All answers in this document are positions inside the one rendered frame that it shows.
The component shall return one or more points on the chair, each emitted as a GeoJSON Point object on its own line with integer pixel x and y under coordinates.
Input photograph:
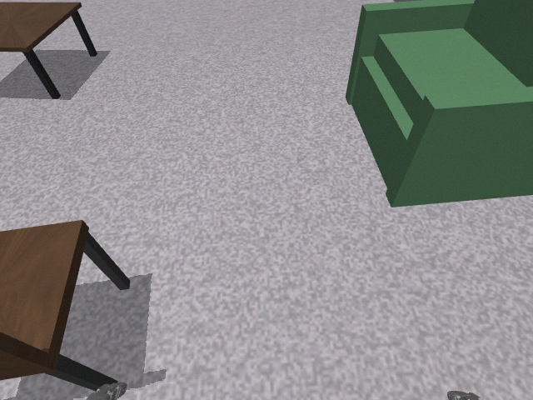
{"type": "Point", "coordinates": [38, 274]}

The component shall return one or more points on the armchair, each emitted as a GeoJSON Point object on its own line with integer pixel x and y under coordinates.
{"type": "Point", "coordinates": [443, 91]}

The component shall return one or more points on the left robot hand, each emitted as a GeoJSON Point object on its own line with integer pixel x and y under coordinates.
{"type": "Point", "coordinates": [109, 392]}

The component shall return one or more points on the coffee table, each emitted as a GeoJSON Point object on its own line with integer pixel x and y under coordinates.
{"type": "Point", "coordinates": [24, 25]}

